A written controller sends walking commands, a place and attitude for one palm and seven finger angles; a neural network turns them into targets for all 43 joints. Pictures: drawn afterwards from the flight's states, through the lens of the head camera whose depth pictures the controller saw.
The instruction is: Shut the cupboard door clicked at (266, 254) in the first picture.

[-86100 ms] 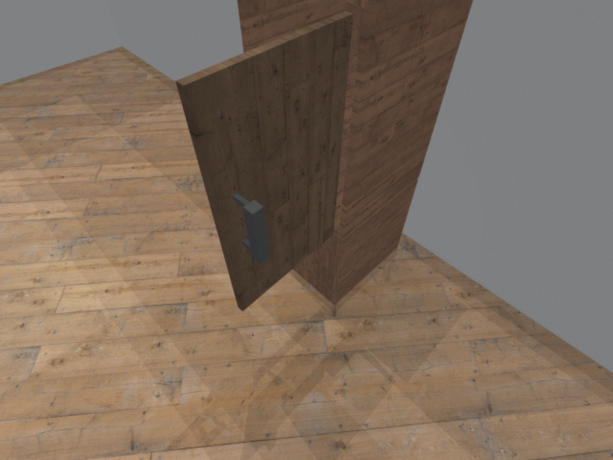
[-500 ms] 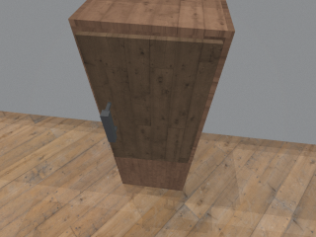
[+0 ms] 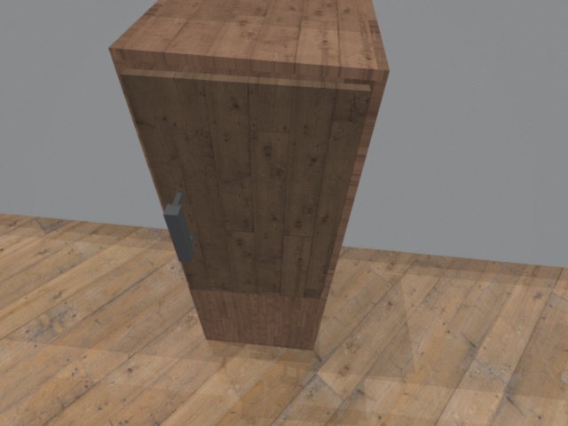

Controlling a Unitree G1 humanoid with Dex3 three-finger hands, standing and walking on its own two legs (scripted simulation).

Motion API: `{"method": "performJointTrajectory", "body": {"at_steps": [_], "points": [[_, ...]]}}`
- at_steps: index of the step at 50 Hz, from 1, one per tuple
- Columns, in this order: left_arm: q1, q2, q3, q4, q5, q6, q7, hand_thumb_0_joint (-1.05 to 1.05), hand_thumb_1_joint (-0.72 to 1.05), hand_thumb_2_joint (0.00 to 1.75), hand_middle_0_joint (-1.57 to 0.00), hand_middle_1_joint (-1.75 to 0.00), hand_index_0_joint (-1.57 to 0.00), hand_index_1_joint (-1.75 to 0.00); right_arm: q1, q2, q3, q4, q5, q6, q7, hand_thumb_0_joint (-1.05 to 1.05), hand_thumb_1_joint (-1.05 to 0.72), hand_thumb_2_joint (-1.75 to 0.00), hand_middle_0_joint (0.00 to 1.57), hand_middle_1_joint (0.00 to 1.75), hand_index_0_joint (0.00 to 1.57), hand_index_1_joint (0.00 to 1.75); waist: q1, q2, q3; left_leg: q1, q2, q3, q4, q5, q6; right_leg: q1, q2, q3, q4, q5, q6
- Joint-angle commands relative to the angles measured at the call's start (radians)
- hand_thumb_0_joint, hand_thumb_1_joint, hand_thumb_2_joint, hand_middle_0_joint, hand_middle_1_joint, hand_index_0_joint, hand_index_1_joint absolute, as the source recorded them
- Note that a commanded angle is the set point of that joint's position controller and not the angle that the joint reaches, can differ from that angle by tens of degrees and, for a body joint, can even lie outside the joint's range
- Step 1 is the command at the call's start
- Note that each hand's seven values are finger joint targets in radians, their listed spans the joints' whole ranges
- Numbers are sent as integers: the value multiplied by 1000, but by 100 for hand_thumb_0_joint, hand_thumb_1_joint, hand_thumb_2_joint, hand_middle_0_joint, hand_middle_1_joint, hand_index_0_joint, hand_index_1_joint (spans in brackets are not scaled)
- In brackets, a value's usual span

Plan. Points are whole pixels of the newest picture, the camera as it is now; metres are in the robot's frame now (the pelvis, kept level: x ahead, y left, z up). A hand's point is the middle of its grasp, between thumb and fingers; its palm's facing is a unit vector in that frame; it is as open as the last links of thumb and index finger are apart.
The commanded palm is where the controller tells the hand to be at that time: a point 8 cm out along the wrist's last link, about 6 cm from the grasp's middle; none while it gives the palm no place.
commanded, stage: look again from close up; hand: left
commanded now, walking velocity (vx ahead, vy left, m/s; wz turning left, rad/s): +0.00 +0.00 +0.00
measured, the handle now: (183, 226) +0.47 +0.22 -0.05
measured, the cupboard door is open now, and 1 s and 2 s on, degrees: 2 2 2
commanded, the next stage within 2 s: raise the hand and make a fist in 0.54 s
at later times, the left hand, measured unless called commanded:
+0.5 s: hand out of the picture +0.05 +0.23 -0.18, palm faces -0.01 -0.97 -0.24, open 7.4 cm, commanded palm none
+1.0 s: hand (145, 411) +0.16 +0.20 -0.06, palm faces -0.06 -1.00 -0.02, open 6.5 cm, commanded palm +0.12 +0.26 -0.07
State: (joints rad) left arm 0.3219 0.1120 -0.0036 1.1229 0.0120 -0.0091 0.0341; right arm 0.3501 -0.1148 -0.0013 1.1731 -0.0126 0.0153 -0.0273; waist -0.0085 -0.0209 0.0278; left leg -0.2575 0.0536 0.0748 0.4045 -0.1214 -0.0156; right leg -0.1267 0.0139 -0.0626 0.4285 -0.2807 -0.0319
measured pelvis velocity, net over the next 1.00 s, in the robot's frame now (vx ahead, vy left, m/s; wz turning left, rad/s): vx -0.05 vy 0.02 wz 0.00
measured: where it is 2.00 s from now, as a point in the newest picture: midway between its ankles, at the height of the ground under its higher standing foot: outside the picture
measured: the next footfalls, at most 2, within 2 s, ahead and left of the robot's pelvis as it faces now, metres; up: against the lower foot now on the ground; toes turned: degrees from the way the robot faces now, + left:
none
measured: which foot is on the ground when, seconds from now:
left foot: down 0.00-1.00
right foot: down 0.00-1.00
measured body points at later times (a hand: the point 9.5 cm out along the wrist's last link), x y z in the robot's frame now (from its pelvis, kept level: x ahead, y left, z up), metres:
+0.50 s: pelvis +0.01 +0.04 -0.01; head +0.01 +0.04 +0.44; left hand +0.05 +0.28 -0.16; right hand +0.05 -0.19 -0.16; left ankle +0.06 +0.13 -0.74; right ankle -0.03 -0.09 -0.74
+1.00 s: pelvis -0.05 +0.02 -0.11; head -0.03 +0.04 +0.34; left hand +0.15 +0.25 -0.06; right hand +0.17 -0.22 -0.14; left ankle +0.06 +0.13 -0.74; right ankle -0.02 -0.09 -0.74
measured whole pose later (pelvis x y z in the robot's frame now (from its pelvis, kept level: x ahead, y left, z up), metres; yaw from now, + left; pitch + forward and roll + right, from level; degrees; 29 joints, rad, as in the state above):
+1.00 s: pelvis -0.05 +0.02 -0.11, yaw +0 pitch +11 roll -1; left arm 0.35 0.22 0.12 0.15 -0.26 -0.53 -0.32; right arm 0.17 -0.27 -0.04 0.53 0.03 -0.28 0.01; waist 0.01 -0.01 -0.16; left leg -1.00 0.00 0.01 1.20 -0.39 0.03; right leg -0.88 0.02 -0.03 1.25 -0.56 -0.02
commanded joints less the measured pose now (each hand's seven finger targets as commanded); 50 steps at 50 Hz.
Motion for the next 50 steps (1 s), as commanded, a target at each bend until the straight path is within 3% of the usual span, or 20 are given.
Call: {"method": "performJointTrajectory", "body": {"at_steps": [1,2,3,6,11,17,23,31,32,33,34,35,36,37,39,42,44,45,48,50], "points": [[41,166,18,-92,10,-20,9,0,90,90,-20,-30,-20,-30,-45,-127,-43,-161,-17,-29,4,0,-90,-90,20,30,20,30,-7,162,45,30,40,-95,87,-72,21,-222,-149,137,-71,-78,-30],[47,160,12,-100,5,-24,11,0,90,90,-20,-30,-20,-30,-7,-96,-37,-161,-16,-25,0,0,-90,-90,20,30,20,30,-14,130,-60,38,23,-99,147,-82,22,-175,-161,169,-86,-61,-44],[38,158,19,-110,6,-25,12,0,90,90,-20,-30,-20,-30,15,-86,-40,-169,-16,-21,-1,0,-90,-90,20,30,20,30,-20,45,-73,5,13,-82,191,-103,17,-181,-184,195,-99,-77,-56],[0,142,24,-132,9,-24,21,0,90,90,-20,-30,-20,-30,30,-66,-33,-184,-18,-19,7,0,-90,-90,20,30,20,30,-25,-91,13,-34,11,-63,213,-92,20,-232,-192,186,-98,-50,-69],[72,129,27,-137,7,-12,25,0,90,90,-20,-30,-20,-30,38,-121,-38,-179,-8,-41,-3,0,-90,-90,20,30,20,30,8,92,-16,35,81,-108,123,273,58,-139,-88,83,74,177,-12],[64,139,28,-159,7,-1,25,0,90,90,-20,-30,-20,-30,-19,-150,-44,-194,-8,-33,-1,0,-90,-90,20,30,20,30,10,13,10,30,71,-99,80,158,61,-139,-91,95,58,138,2],[47,156,27,-177,11,6,18,0,90,90,-20,-30,-20,-30,-69,-174,-45,-214,-6,-26,7,0,-90,-90,20,30,20,30,5,37,33,27,69,-112,-6,-54,59,-160,-91,97,25,43,10],[64,153,21,-166,15,3,14,0,90,90,-20,-30,-20,-30,-88,-179,-45,-206,-2,-24,13,0,-90,-90,20,30,20,30,3,34,22,44,66,-117,-53,-133,54,-160,-100,102,-14,29,16],[96,163,16,-139,22,-10,43,0,90,90,-20,-30,-20,-30,-135,-209,-38,-261,4,-30,13,0,-90,-90,20,30,20,30,25,-90,64,2,93,-88,123,-25,39,-168,-118,124,-57,112,14],[-824,736,417,-1823,-108,-273,45,0,90,90,-20,-30,-20,-30,-102,-383,-74,-546,25,-209,-62,0,-90,-90,20,30,20,30,-142,54,-311,328,18,-125,126,83,48,-218,-33,-2,140,208,5],[-79,210,32,-1475,-137,-204,27,0,90,90,-22,-32,-22,-32,-152,-236,-17,-534,68,-294,-78,0,-90,-90,20,30,20,30,12,331,-531,412,64,-177,70,146,5,-278,-13,-45,204,33,12],[157,53,-29,-1370,-177,-80,44,0,90,90,-24,-34,-24,-34,-151,-241,-20,-522,63,-345,-62,0,-90,-90,20,30,20,30,8,402,-425,308,68,-220,2,40,-53,-295,6,-48,291,-53,13],[40,34,-58,-1260,-166,-63,55,0,90,90,-25,-36,-25,-36,-154,-227,-6,-494,79,-372,-41,0,-90,-90,20,30,20,30,-54,180,-136,75,38,-238,-15,-216,-28,-413,0,-41,299,-90,23],[-5,44,-18,-1242,-175,-118,47,0,90,90,-27,-38,-27,-38,-148,-252,-30,-532,62,-384,-33,0,-90,-90,20,30,20,30,-67,107,-16,-53,6,-220,29,-378,-3,-441,4,-54,235,-117,16],[43,99,86,-1027,-184,-254,-3,0,90,90,-31,-42,-31,-42,-167,-268,-44,-553,33,-398,-16,0,-90,-90,20,30,20,30,-65,-39,18,-255,-44,-185,222,-435,3,-597,4,-59,249,-229,16],[168,95,133,-900,-225,-527,-187,0,90,90,-36,-48,-36,-48,-208,-256,-74,-626,11,-404,31,0,-90,-90,20,30,20,30,33,-179,-110,-481,-62,-123,473,-393,-3,-755,-4,-14,428,-387,-2],[158,167,160,-956,-246,-681,-335,0,90,90,-40,-52,-40,-52,-227,-266,-89,-692,9,-398,51,0,-90,-90,20,30,20,30,58,-109,-209,-598,-66,-108,593,-398,4,-783,-11,54,525,-432,-19],[213,210,212,-943,-254,-681,-370,0,90,90,-42,-54,-42,-54,-227,-263,-95,-726,25,-386,57,0,-90,-90,20,30,20,30,92,-29,-251,-613,-69,-102,608,-412,11,-770,-11,90,543,-438,-26],[167,231,221,-1155,-330,-552,-390,0,90,90,-47,-60,-47,-60,-284,-280,-76,-866,66,-346,32,0,-90,-90,20,30,20,30,106,72,-291,-608,-78,-134,535,-638,21,-769,-6,117,525,-574,-16],[138,264,240,-1307,-344,-482,-333,0,90,90,-51,-64,-51,-64,-265,-265,-67,-883,70,-329,3,0,-90,-90,20,30,20,30,81,85,-293,-626,-69,-147,553,-649,32,-770,2,141,500,-590,-9]]}}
